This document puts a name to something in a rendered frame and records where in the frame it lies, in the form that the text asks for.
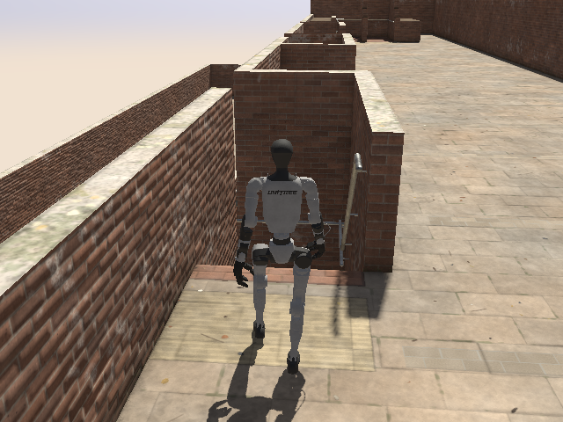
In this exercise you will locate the robot right forearm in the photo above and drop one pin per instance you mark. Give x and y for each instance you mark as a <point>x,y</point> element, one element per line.
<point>318,231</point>

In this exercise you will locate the left robot upper arm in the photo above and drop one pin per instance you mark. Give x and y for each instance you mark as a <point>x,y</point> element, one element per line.
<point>251,201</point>

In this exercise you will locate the robot left foot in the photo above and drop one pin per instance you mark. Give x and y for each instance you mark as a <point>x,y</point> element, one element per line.
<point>260,331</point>

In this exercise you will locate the robot left hand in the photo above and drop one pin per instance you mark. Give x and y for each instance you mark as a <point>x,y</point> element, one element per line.
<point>238,266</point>

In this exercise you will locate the robot right hand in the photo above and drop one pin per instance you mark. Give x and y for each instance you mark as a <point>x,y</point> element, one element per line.
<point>312,246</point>

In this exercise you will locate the right robot upper arm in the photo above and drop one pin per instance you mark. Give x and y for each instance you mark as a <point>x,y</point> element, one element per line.
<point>310,187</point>

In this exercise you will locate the left robot thigh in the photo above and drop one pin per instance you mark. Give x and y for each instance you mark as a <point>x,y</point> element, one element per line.
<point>260,257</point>

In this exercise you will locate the robot left forearm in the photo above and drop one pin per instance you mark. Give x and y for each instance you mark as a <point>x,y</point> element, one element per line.
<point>243,242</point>

